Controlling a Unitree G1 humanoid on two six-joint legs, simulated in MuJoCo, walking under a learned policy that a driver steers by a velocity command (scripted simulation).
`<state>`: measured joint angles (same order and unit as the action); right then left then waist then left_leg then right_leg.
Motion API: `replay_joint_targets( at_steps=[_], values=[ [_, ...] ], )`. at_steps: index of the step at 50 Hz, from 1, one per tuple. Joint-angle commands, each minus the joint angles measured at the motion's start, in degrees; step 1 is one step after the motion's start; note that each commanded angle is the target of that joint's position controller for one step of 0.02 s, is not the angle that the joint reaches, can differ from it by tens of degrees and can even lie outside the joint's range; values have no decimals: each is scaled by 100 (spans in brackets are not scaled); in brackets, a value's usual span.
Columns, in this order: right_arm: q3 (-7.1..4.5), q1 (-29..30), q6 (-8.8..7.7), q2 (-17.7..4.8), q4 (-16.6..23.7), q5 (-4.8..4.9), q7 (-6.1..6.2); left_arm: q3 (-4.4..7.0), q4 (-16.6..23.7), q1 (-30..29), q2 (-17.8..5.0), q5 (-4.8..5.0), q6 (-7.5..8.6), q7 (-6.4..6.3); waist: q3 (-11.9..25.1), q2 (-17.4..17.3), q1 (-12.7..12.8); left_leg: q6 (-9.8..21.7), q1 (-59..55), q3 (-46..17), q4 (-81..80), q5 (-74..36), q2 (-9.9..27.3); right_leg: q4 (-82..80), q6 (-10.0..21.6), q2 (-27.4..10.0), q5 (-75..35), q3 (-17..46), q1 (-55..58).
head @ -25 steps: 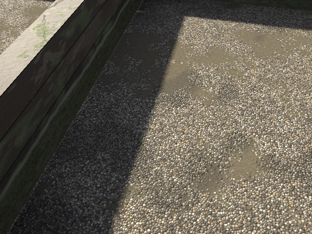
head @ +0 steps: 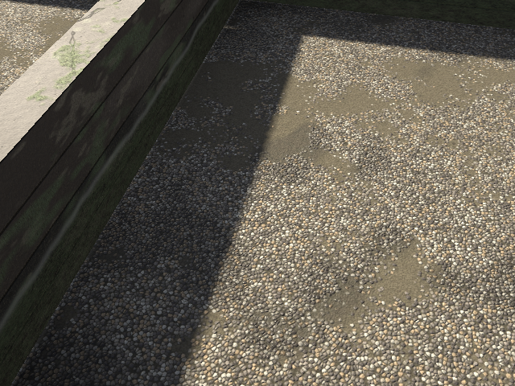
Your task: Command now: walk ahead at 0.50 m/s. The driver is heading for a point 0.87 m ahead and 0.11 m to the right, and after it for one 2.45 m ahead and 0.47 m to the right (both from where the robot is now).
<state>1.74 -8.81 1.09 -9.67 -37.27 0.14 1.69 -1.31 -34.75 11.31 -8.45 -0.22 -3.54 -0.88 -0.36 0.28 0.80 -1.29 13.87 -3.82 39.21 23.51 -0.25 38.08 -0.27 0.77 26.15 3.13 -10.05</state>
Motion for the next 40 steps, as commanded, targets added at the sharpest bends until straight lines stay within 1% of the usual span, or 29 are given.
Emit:
replay_joint_targets(
  at_steps=[1, 2, 3, 4, 5, 6, 7, 8, 9, 10, 11, 12, 13, 14, 15, 16, 17, 18, 19, 20, 21, 22, 23, 24, 27, 30, 32, 35, 40],
  values=[
    [-117, 344, -93, -437, 480, -1, 11, 106, 484, -280, -381, -1, 93, -8, 206, -14, -2, 244, -93, 141, -481, -1913, -63, -528, 137, 47, -2055, -14, -143],
    [-113, 258, -52, -438, 456, -62, 35, 60, 522, -233, -326, -52, 114, -33, 112, -173, -46, 241, -48, 156, -447, -2234, -46, -526, 131, 21, -2335, -16, -184],
    [-111, 203, -32, -420, 436, -77, 46, 69, 510, -207, -349, -53, 130, -40, 176, -106, -51, 240, -87, 154, -437, -2293, -40, -507, 124, 26, -2393, -33, -150],
    [-117, 274, -63, -419, 453, -13, 27, 116, 472, -246, -412, 3, 119, -18, 323, 108, -8, 241, -155, 140, -450, -1996, -54, -497, 124, 54, -2174, -46, -74],
    [-123, 335, -76, -440, 472, 3, 17, 106, 489, -274, -389, 5, 109, -11, 296, 75, 0, 238, -128, 149, -454, -1957, -59, -511, 130, 48, -2152, -37, -79],
    [-123, 271, -45, -448, 453, -57, 35, 60, 529, -232, -323, -51, 119, -32, 188, -119, -40, 235, -76, 172, -431, -2254, -51, -520, 129, 16, -2409, -25, -127],
    [-119, 218, -31, -428, 433, -71, 42, 68, 515, -206, -346, -51, 126, -39, 231, -71, -42, 230, -104, 169, -430, -2296, -49, -507, 125, 18, -2441, -36, -100],
    [-120, 285, -64, -419, 446, -10, 22, 114, 478, -243, -410, 9, 110, -20, 350, 125, 2, 229, -155, 152, -451, -1997, -60, -498, 125, 46, -2199, -49, -38],
    [-123, 340, -77, -433, 464, 3, 12, 105, 494, -270, -390, 10, 98, -14, 305, 83, 7, 230, -122, 158, -458, -1957, -62, -511, 130, 42, -2163, -40, -61],
    [-125, 349, -87, -436, 466, 5, 8, 104, 492, -266, -380, 4, 89, -12, 298, 55, 13, 233, -117, 164, -463, -1938, -70, -517, 136, 35, -2143, -26, -61],
    [-121, 266, -52, -442, 443, -58, 29, 59, 527, -224, -323, -49, 102, -36, 170, -132, -32, 228, -61, 180, -439, -2250, -56, -524, 133, 10, -2393, -21, -124],
    [-115, 203, -34, -420, 420, -74, 39, 68, 514, -200, -348, -47, 115, -44, 204, -85, -40, 227, -86, 173, -440, -2307, -47, -507, 126, 19, -2424, -38, -112],
    [-117, 258, -63, -412, 432, -13, 22, 113, 476, -238, -410, 8, 105, -24, 337, 122, 0, 231, -146, 154, -457, -2001, -57, -495, 124, 48, -2183, -54, -46],
    [-122, 311, -76, -433, 450, 1, 13, 104, 492, -266, -385, 8, 96, -17, 302, 85, 5, 231, -117, 159, -462, -1960, -61, -510, 129, 44, -2151, -44, -61],
    [-121, 243, -44, -444, 432, -58, 33, 56, 530, -226, -318, -49, 109, -38, 186, -115, -38, 231, -65, 179, -442, -2259, -51, -519, 129, 15, -2398, -31, -118],
    [-121, 263, -72, -421, 430, -8, 19, 110, 475, -238, -394, 2, 98, -22, 338, 98, 5, 231, -142, 161, -466, -1972, -66, -503, 130, 40, -2159, -40, -39],
    [-121, 309, -82, -436, 446, 2, 10, 102, 490, -270, -381, 9, 89, -17, 274, 61, 8, 226, -102, 162, -473, -1940, -64, -517, 134, 42, -2120, -36, -74],
    [-117, 239, -46, -439, 429, -60, 32, 55, 530, -229, -319, -45, 104, -40, 147, -143, -38, 228, -47, 178, -453, -2257, -48, -520, 130, 17, -2373, -30, -144],
    [-117, 253, -71, -415, 429, -10, 19, 109, 474, -241, -397, 1, 96, -23, 314, 82, 1, 234, -132, 159, -471, -1972, -62, -501, 129, 44, -2141, -40, -60],
    [-119, 298, -81, -434, 445, 1, 11, 101, 490, -271, -380, 7, 89, -18, 264, 54, 4, 229, -97, 160, -475, -1940, -62, -515, 133, 45, -2108, -36, -85],
    [-116, 229, -44, -440, 427, -61, 33, 53, 530, -232, -316, -47, 106, -40, 142, -146, -41, 230, -44, 177, -455, -2252, -46, -520, 129, 19, -2361, -30, -152],
    [-118, 178, -71, -425, 396, -13, 21, 107, 444, -186, -394, -1, 95, -23, 319, 80, -6, 242, -149, 140, -500, -1867, -56, -522, 137, 44, -2056, -23, -64],
    [-114, 102, -41, -447, 362, -62, 42, 50, 475, -143, -313, -49, 107, -42, 110, -132, -49, 242, -44, 129, -518, -2060, -31, -576, 143, 11, -2222, 6, -149],
    [-109, 16, -27, -426, 312, -73, 55, 55, 433, -82, -327, -49, 119, -49, 109, -93, -55, 247, -65, 99, -574, -2001, -10, -617, 144, 0, -2181, 23, -144],
    [-98, -71, -15, -427, 191, -61, 67, 39, 330, -12, -314, -41, 133, -46, 2, -21, -63, 211, -80, -20, -865, -1800, 68, -937, 119, -78, -2086, 118, -98],
    [-124, -127, -26, -507, 29, -39, 75, 61, 195, 41, -386, -14, 151, -44, -98, 5, -63, 148, -218, -135, -1194, -1997, 135, -1296, 75, -174, -2377, 220, 57],
    [-146, -216, -38, -557, -82, -16, 95, 86, 101, 96, -450, 14, 169, -51, 7, 28, -70, 146, -385, -155, -1286, -2294, 166, -1408, 67, -219, -2723, 240, 243],
    [-161, -328, -51, -581, -211, 27, 129, 99, -5, 153, -477, 58, 188, -64, 209, 33, -68, 150, -567, -154, -1381, -2622, 210, -1516, 58, -270, -3066, 231, 476],
    [-174, -447, -30, -617, -326, 48, 171, 103, -98, 202, -511, 70, 160, -88, 344, 24, -61, 164, -634, -117, -1445, -2888, 237, -1580, 66, -306, -3350, 180, 606]
  ],
)
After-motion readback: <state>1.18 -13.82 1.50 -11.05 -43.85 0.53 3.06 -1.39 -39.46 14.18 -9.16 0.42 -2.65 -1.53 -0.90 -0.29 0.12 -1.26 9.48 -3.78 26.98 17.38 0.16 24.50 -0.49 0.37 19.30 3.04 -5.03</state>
